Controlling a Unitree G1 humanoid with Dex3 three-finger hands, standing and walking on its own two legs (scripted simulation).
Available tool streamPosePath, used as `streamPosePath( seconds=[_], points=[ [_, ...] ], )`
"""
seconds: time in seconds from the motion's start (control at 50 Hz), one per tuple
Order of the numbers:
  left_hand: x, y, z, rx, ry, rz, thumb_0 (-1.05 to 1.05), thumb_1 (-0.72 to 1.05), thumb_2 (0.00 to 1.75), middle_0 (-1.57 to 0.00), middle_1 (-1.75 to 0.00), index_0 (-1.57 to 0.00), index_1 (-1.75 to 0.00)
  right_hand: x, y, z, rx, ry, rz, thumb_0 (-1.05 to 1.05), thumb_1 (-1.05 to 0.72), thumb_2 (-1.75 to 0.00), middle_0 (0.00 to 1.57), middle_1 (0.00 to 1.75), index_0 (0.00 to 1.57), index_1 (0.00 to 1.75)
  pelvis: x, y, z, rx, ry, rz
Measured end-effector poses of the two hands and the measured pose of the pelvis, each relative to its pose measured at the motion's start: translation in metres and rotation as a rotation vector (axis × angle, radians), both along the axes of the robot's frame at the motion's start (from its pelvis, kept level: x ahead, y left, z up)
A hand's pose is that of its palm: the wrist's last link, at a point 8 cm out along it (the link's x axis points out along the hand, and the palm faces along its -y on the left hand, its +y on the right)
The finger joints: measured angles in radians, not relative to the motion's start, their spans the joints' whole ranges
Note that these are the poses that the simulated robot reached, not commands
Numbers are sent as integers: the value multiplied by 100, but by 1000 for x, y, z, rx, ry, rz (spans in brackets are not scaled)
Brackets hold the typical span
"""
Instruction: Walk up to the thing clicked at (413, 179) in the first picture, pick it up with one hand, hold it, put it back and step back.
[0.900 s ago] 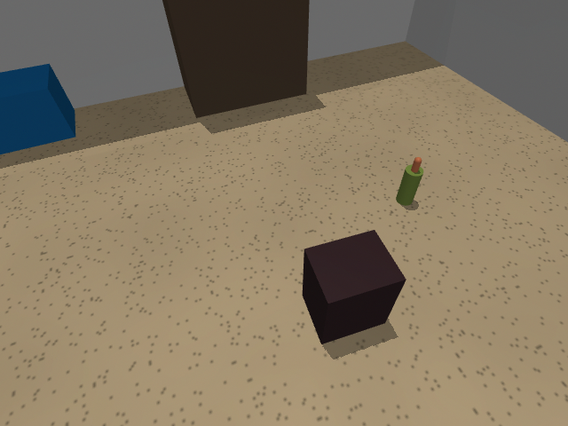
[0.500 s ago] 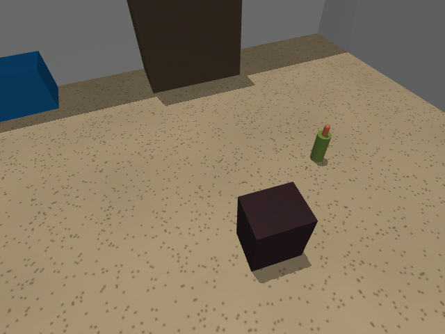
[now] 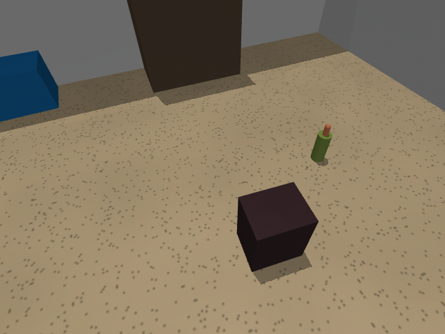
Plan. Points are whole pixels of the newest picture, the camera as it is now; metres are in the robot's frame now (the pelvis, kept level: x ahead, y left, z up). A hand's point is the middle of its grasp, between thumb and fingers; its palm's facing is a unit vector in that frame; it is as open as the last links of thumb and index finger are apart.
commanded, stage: stand
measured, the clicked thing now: (322, 142) +1.24 -0.57 -0.65
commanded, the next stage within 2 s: walk up in 0.22 s
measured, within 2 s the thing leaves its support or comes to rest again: neither
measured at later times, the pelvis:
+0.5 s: pelvis -0.01 +0.05 -0.01, yaw -18 degrees
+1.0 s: pelvis +0.02 +0.05 -0.02, yaw -47 degrees
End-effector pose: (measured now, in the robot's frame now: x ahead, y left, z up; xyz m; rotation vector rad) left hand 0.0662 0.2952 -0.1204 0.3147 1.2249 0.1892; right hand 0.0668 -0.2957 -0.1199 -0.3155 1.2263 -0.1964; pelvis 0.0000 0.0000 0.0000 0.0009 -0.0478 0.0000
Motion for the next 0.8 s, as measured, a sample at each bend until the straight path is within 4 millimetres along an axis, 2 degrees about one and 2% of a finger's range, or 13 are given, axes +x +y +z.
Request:
streamPosePath(
  seconds=[0.24,0.34,0.4,0.48,0.62,0.7,0.8],
  points=[
    [1,1,0,3,1,-2,1,90,90,-21,-30,-20,-30,4,-2,0,1,-8,-6,0,-90,-90,20,30,21,30,1,0,-1,0,2,-11],
    [5,11,-3,31,54,-124,1,90,90,-21,-30,-20,-30,10,-14,4,-22,-125,-104,0,-90,-90,20,30,21,30,-10,15,-10,-9,23,-148],
    [18,24,-6,47,72,-204,1,90,90,-21,-30,-20,-30,0,-13,14,-53,-177,-164,0,-90,-90,20,30,21,30,-13,29,-12,-9,38,-226],
    [55,35,-11,52,39,-296,1,90,90,-21,-30,-20,-30,-33,-5,23,-109,-184,-231,0,-90,-90,20,30,21,30,-15,48,-16,-3,41,-300],
    [134,22,8,23,-52,-483,1,90,90,-20,-30,-20,-30,-108,23,33,-109,-135,-408,0,-90,-90,20,30,21,30,-7,60,-5,-28,31,-442],
    [175,-2,16,28,-81,-617,1,91,90,-20,-30,-20,-30,-146,37,26,-91,-130,-500,0,-90,-90,20,30,21,30,-2,62,-8,-23,26,-529],
    [223,-54,22,46,-153,-778,1,91,90,-20,-30,-20,-30,-196,49,3,-59,-103,-634,0,-90,-90,20,30,21,30,3,54,-20,-7,30,-627]
  ],
)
